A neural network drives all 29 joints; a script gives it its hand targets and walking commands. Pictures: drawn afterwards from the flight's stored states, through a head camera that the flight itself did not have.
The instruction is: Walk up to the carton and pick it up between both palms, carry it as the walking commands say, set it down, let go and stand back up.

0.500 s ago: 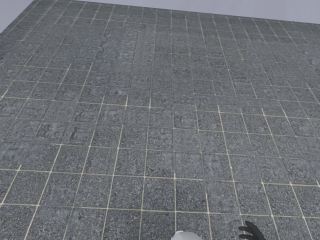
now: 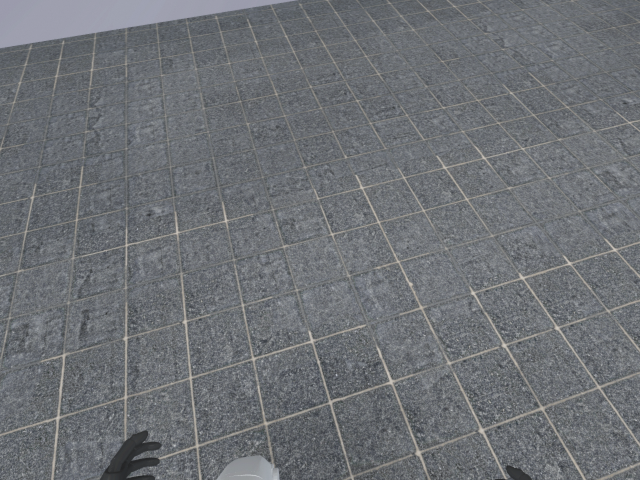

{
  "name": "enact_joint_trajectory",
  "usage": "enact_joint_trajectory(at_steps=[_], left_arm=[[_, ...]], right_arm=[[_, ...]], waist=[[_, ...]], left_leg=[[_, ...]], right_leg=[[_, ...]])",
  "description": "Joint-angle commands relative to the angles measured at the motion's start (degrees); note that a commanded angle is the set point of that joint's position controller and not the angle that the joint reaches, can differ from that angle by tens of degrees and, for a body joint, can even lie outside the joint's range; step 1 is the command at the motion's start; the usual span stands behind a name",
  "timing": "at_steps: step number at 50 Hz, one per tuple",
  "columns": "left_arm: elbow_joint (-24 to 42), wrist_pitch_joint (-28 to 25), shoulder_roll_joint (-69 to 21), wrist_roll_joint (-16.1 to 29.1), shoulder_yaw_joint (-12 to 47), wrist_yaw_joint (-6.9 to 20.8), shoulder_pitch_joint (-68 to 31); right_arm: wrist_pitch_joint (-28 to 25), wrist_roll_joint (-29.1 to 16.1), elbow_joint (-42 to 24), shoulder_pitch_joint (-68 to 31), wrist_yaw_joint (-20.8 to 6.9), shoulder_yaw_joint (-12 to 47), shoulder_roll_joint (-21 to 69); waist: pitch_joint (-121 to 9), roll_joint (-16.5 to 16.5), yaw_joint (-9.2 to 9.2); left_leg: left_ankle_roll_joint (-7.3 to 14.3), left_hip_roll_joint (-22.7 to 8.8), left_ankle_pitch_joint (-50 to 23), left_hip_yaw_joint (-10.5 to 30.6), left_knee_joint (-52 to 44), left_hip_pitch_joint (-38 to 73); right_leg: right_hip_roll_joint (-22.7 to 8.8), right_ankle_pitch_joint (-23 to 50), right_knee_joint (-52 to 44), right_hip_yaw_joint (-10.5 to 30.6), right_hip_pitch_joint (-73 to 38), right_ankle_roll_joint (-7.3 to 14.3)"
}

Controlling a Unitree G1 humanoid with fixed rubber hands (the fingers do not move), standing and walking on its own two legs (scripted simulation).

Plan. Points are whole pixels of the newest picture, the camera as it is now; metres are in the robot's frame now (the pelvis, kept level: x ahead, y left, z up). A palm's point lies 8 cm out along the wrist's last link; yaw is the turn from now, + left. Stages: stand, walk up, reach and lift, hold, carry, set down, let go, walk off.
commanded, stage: walk up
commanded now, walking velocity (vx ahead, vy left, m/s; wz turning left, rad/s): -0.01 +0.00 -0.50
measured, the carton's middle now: out of the picture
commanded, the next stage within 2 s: none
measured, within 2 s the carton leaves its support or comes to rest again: neither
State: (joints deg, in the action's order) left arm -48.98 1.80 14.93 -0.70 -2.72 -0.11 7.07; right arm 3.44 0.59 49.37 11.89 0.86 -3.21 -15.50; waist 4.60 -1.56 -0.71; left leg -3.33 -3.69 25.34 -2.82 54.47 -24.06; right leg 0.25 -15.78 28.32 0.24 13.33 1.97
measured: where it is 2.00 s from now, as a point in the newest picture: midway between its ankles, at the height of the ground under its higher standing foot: outside the picture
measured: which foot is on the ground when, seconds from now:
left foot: up 0.00-0.18, down 0.20-0.54, up 0.56-0.96, down 0.98-1.00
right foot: down 0.00-0.20, up 0.22-0.52, down 0.54-0.96, up 0.98-1.00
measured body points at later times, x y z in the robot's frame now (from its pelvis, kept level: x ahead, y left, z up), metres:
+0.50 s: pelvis -0.01 +0.02 +0.00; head +0.02 +0.00 +0.45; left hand +0.18 +0.25 -0.12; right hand +0.00 -0.27 -0.13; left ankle +0.01 +0.15 -0.74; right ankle -0.05 -0.09 -0.72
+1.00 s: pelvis -0.02 +0.03 -0.01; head +0.02 +0.03 +0.44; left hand +0.19 +0.23 -0.15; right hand -0.03 -0.27 -0.12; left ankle +0.03 +0.13 -0.74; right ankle -0.05 -0.09 -0.73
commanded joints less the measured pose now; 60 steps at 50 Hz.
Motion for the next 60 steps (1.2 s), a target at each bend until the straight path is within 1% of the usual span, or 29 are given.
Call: enact_joint_trajectory(at_steps=[1, 5, 8, 9, 10, 11, 12, 13, 15, 20, 23, 25, 26, 27, 28, 29, 30, 32, 34, 43, 45, 47, 48, 49, 50, 51, 53, 55, 60], left_arm=[[1.4, -0.5, 10.5, -0.3, -2.6, -0.3, 2.4], [1.0, -0.2, 10.7, -0.3, -2.9, -0.3, 2.6], [0.7, 0.0, 10.5, 0.4, -2.9, -0.1, 1.6], [1.0, -0.2, 9.3, 0.8, -2.4, 0.0, 1.8], [2.1, -0.5, 5.8, 0.5, -1.3, 0.0, 3.2], [4.8, -0.2, 4.8, -0.3, -1.3, -0.1, 1.0], [4.1, 0.5, 7.5, -0.2, -2.7, -0.2, 0.4], [3.1, 0.8, 7.0, -0.3, -2.6, 0.3, 1.6], [2.5, 1.6, 6.0, -0.2, -2.0, 1.5, 2.7], [4.8, 2.1, 4.4, -0.3, -0.7, 2.5, -0.6], [4.8, 1.6, 4.0, 0.2, -0.6, 2.5, -0.3], [4.0, 1.0, 4.2, 0.3, -0.8, 2.4, 1.2], [3.3, 0.4, 5.0, 0.0, -1.2, 2.2, 3.0], [2.7, -0.5, 7.3, -0.7, -2.1, 1.9, 4.6], [2.7, -1.2, 11.9, -1.1, -3.2, 1.6, 6.9], [2.4, -1.0, 16.8, -1.0, -4.6, 1.3, 9.2], [2.3, -0.8, 14.8, -0.7, -4.0, 1.0, 8.0], [3.5, -0.4, 10.5, -0.5, -3.4, 0.3, 2.6], [3.8, -0.5, 9.5, -0.6, -3.3, 0.2, 1.7], [1.8, -0.1, 10.4, -0.7, -3.7, -0.1, 5.4], [1.7, 0.2, 10.5, -0.6, -3.7, 0.0, 4.5], [1.9, 0.6, 10.0, 0.1, -3.5, 0.1, 2.8], [2.7, 0.3, 8.2, 0.3, -2.9, 0.1, 2.7], [4.1, 0.0, 4.4, -0.1, -1.7, 0.1, 3.3], [5.6, 0.5, 4.5, -1.1, -2.3, 0.0, 2.2], [4.9, 1.0, 6.4, -0.9, -3.1, 0.1, 1.7], [2.8, 1.7, 6.3, -1.1, -3.1, 1.1, 5.1], [2.4, 2.2, 5.9, -0.8, -2.7, 1.8, 6.2], [5.1, 2.2, 4.5, 0.1, -1.5, 2.3, 0.6]], right_arm=[[-0.6, -0.1, -4.1, -2.4, 0.2, -0.6, -3.4], [-1.4, -0.5, -4.5, -2.9, 0.6, -0.5, -2.6], [-2.4, -0.6, -3.2, 1.8, 1.0, -0.5, -2.2], [-3.1, -0.6, -2.3, 5.3, 1.3, -1.1, -3.7], [-3.5, 0.4, -2.0, 7.7, 1.6, -1.9, -8.1], [-3.0, 1.0, -3.4, 5.5, 1.7, -2.8, -13.0], [-2.9, 0.9, -4.5, 4.0, 1.2, -2.3, -11.7], [-2.9, 0.8, -4.7, 0.6, 1.3, -1.5, -8.8], [-3.1, 0.9, -5.8, -4.3, 1.4, -0.7, -5.8], [-3.0, 1.8, -3.0, 1.9, 0.9, -1.4, -8.0], [-2.6, 1.9, -2.8, 1.8, 0.5, -2.3, -10.1], [-2.1, 1.7, -2.8, 1.2, 0.4, -2.8, -10.9], [-1.8, 1.3, -2.7, 1.1, 0.2, -2.6, -10.2], [-1.7, 0.7, -2.8, 1.9, -0.1, -1.9, -7.6], [-1.4, 1.0, -4.2, 2.7, -0.1, -0.9, -3.7], [-0.7, 0.7, -6.3, -1.4, 0.4, -0.7, -3.8], [-0.4, 0.5, -6.0, -3.2, 0.6, -1.7, -5.8], [-0.7, 0.4, -5.1, -1.6, 0.5, -1.7, -5.7], [-0.2, 0.7, -4.7, -0.8, 0.3, -1.9, -5.6], [-0.4, 0.8, -5.1, -4.6, 0.3, -0.1, -3.1], [-0.9, 0.6, -4.6, -2.7, 0.6, -0.1, -2.6], [-1.7, 0.3, -3.2, 2.3, 1.0, -0.1, -2.3], [-2.2, 0.5, -2.5, 5.3, 1.2, -0.9, -4.4], [-2.4, 1.4, -2.5, 7.1, 1.6, -1.7, -9.0], [-2.0, 1.8, -4.2, 3.2, 1.7, -2.3, -13.6], [-2.1, 1.5, -4.0, 2.0, 1.4, -2.1, -12.3], [-2.4, 1.8, -4.3, -3.1, 1.3, -0.8, -8.2], [-2.8, 1.7, -4.4, -3.6, 1.4, -0.3, -6.7], [-3.1, 1.9, -2.7, 2.7, 1.0, -0.8, -8.3]], waist=[[-5.7, 9.7, 2.36], [-6.0, 10.6, 2.27], [-7.0, 9.4, -0.84], [-8.5, 6.1, -2.66], [-10.5, -5.2, -3.16], [-7.6, -16.6, -3.37], [-7.0, -9.4, -2.43], [-7.0, -6.5, -0.61], [-5.1, -8.7, 1.21], [-3.4, -10.4, -0.75], [-5.2, -11.3, -0.66], [-6.3, -9.4, 0.43], [-7.5, -6.5, 1.90], [-8.6, -0.5, 2.91], [-7.9, 14.2, 2.97], [-8.3, 21.5, 5.39], [-6.8, 14.5, 4.43], [-6.0, 12.1, 2.36], [-6.6, 10.9, 1.99], [-5.6, 11.0, 2.18], [-6.5, 11.2, 1.08], [-8.3, 9.4, -1.77], [-9.6, 5.2, -3.12], [-10.4, -8.6, -3.02], [-6.1, -14.9, -2.24], [-4.6, -9.5, -1.66], [-2.8, -5.9, 1.27], [-1.8, -8.3, 1.58], [-2.0, -8.8, -1.38]], left_leg=[[0.3, 0.1, -0.4, 1.0, -4.2, -1.4], [0.6, 1.4, -1.3, 0.6, -13.1, 3.1], [1.7, 1.9, -9.1, -0.4, -27.4, 13.9], [2.8, -1.6, -15.5, 1.0, -33.6, 22.9], [5.5, -13.0, -18.2, 11.1, -38.3, 30.0], [13.3, -25.0, -27.6, 21.6, -40.7, 25.3], [15.5, -24.8, -33.1, 18.3, -37.8, 18.9], [13.8, -21.2, -33.6, 12.5, -36.9, 15.7], [10.5, -14.7, -30.9, 2.7, -36.6, 13.6], [10.4, -14.6, -31.8, -1.2, -36.7, 17.9], [10.1, -16.3, -35.3, -2.2, -35.0, 17.3], [8.7, -16.3, -34.4, -3.4, -30.8, 16.6], [6.8, -14.5, -29.8, -5.7, -25.6, 14.3], [3.9, -10.9, -21.3, -9.0, -18.3, 9.7], [1.0, -5.1, 4.1, -10.1, -4.2, -2.2], [-1.6, -2.6, 9.2, -5.1, 2.1, -8.2], [-1.2, -3.6, 7.2, -0.9, 6.0, -8.3], [-0.6, -2.7, 1.6, 1.0, 7.2, -5.5], [0.0, -1.8, -1.0, 0.9, 8.0, -3.7], [0.4, 1.9, 0.5, 0.6, -10.4, 1.7], [0.9, 3.2, -0.7, 0.0, -17.1, 6.0], [1.6, 3.0, -9.2, -1.6, -30.2, 17.2], [2.9, -2.0, -12.5, 2.5, -33.9, 25.4], [5.9, -14.9, -15.4, 16.3, -38.5, 31.1], [12.8, -24.8, -21.2, 23.6, -40.2, 23.0], [13.9, -23.7, -23.0, 20.4, -39.7, 17.1], [10.8, -16.9, -22.7, 10.0, -38.6, 12.3], [9.0, -13.5, -25.9, 3.9, -37.9, 12.6], [9.4, -14.3, -32.6, -0.1, -36.4, 19.0]], right_leg=[[-14.1, 32.7, -6.9, 12.3, -6.3, 7.7], [-13.6, 29.5, -7.7, 16.2, -4.7, 7.5], [-10.3, 25.7, -5.0, 15.4, -0.1, 4.4], [-7.9, 20.6, -0.8, 13.0, 5.7, 1.8], [-2.7, 5.5, 10.8, 7.3, 12.7, -1.1], [3.1, -18.5, 23.8, 0.7, 21.0, -3.7], [-1.0, -18.9, 33.8, 2.0, 18.1, -4.8], [-1.6, -15.6, 37.5, 3.1, 15.8, -4.7], [-1.3, -9.8, 37.1, 1.0, 13.9, -4.7], [-2.0, -8.9, 20.9, -2.5, 12.7, -4.4], [-1.7, -8.3, 12.7, -4.3, 7.1, -3.4], [-1.1, -4.7, 5.2, -5.2, 2.9, -2.3], [-1.6, 1.0, -2.0, -5.8, -2.2, -1.1], [-5.3, 7.8, -7.8, -3.4, -7.9, 0.9], [-17.4, 24.7, -10.0, 12.9, -13.0, 3.8], [-24.0, 33.2, -9.5, 23.6, -9.9, 9.8], [-21.2, 32.9, -9.0, 19.0, -9.4, 10.5], [-15.9, 26.3, -9.4, 12.0, -6.1, 8.5], [-14.1, 25.1, -8.7, 10.4, -5.3, 7.7], [-13.5, 23.2, -9.9, 16.4, -4.4, 7.8], [-12.5, 23.7, -9.1, 16.9, -3.1, 7.1], [-9.1, 21.8, -5.5, 14.2, 1.7, 4.1], [-6.2, 15.0, -0.6, 12.1, 8.9, 1.6], [-0.4, -1.9, 14.5, 5.8, 18.0, -0.9], [1.1, -17.0, 23.9, 1.4, 23.4, -3.1], [-2.0, -15.8, 31.3, 2.7, 20.5, -3.6], [-2.2, -10.0, 37.8, 1.7, 17.4, -3.7], [-1.9, -6.7, 37.8, -0.9, 16.6, -4.6], [-2.4, -7.4, 25.0, -3.2, 16.6, -5.2]])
